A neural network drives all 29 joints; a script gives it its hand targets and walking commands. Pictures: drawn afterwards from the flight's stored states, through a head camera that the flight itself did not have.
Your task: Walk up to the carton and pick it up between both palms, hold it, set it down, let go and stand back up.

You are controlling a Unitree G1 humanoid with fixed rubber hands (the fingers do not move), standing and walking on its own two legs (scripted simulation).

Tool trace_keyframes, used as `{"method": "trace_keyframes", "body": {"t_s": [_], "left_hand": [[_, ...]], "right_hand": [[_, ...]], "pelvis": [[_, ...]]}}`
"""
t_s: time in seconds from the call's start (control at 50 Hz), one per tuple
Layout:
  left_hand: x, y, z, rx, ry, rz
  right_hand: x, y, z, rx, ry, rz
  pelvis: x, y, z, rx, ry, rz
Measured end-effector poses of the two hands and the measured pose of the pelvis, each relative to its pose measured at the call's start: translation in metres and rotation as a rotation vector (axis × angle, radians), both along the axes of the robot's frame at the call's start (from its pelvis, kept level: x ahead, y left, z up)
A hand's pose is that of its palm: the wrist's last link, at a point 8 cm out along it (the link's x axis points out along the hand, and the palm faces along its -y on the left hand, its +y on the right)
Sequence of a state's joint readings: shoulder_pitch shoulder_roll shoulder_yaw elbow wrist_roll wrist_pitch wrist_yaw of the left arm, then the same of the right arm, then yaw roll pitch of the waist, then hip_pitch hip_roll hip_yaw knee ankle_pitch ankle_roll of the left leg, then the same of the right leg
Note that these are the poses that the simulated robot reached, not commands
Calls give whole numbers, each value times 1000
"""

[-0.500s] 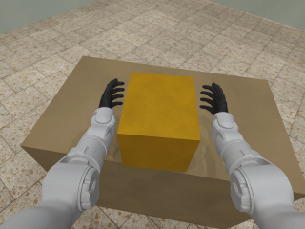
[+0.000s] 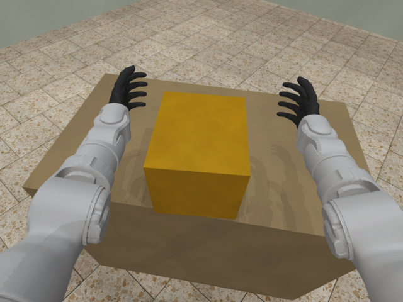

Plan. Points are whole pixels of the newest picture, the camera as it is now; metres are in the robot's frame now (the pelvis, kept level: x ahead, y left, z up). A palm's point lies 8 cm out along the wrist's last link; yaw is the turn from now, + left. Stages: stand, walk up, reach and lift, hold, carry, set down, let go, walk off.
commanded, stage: set down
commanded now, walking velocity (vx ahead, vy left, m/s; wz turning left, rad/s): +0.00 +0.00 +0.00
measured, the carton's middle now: (199, 154) +0.45 +0.03 +0.02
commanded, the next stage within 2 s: none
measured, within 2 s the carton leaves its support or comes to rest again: neither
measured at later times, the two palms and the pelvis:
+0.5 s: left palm (102, 121) +0.41 +0.21 +0.15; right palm (312, 132) +0.42 -0.18 +0.15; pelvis +0.01 +0.01 +0.01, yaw +0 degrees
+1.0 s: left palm (101, 143) +0.38 +0.21 +0.13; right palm (303, 150) +0.39 -0.16 +0.13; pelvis +0.01 +0.01 +0.01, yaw -1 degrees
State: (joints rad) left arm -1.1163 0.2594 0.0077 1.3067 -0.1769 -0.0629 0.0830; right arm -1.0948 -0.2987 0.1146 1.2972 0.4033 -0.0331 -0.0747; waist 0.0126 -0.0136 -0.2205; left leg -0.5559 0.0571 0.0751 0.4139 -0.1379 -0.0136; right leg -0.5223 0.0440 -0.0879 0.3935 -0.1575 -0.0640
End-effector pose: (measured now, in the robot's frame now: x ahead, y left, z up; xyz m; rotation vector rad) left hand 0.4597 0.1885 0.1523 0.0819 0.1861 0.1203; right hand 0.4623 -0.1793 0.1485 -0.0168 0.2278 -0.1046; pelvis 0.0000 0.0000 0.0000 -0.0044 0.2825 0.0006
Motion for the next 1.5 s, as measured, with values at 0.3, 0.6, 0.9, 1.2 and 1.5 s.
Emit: {"method": "trace_keyframes", "body": {"t_s": [0.3,0.6,0.9,1.2,1.5], "left_hand": [[-6,6,40,0,18,-11],[-62,18,-12,-29,42,-11],[-69,19,-19,-63,43,37],[-136,25,-57,-70,63,24],[-165,20,-86,-72,53,36]], "right_hand": [[-7,-7,35,12,17,-9],[-59,0,-16,35,15,22],[-70,4,-20,10,5,38],[-125,3,-54,33,-21,2],[-172,-5,-81,16,-5,12]], "pelvis": [[5,4,8,-2,-114,-17],[4,8,11,0,-237,7],[2,11,10,7,-245,-38],[9,12,11,0,-341,-12],[11,11,12,8,-319,-33]]}}
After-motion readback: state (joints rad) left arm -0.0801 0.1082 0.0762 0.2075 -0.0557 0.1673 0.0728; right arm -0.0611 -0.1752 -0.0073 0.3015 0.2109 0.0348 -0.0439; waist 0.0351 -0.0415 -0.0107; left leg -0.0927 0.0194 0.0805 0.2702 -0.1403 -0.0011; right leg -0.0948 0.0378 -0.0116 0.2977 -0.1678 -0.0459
